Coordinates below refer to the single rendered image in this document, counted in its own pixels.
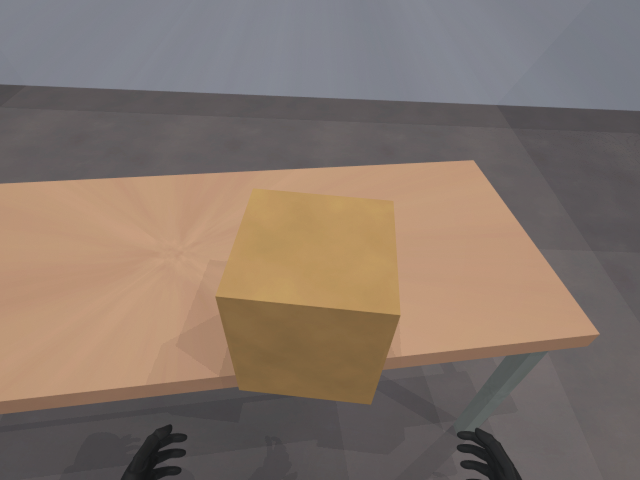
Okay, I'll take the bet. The robot left hand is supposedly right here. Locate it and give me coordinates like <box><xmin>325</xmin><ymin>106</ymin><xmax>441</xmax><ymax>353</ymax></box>
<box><xmin>121</xmin><ymin>424</ymin><xmax>187</xmax><ymax>480</ymax></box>

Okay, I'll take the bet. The table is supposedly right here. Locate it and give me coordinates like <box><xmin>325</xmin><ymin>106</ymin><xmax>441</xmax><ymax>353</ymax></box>
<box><xmin>0</xmin><ymin>160</ymin><xmax>600</xmax><ymax>438</ymax></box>

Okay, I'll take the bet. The carton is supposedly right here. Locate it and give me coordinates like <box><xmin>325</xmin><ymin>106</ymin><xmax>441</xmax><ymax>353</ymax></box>
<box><xmin>215</xmin><ymin>188</ymin><xmax>401</xmax><ymax>405</ymax></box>

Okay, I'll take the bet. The robot right hand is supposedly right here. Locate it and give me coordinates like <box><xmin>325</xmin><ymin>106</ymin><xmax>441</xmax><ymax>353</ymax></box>
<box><xmin>457</xmin><ymin>428</ymin><xmax>522</xmax><ymax>480</ymax></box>

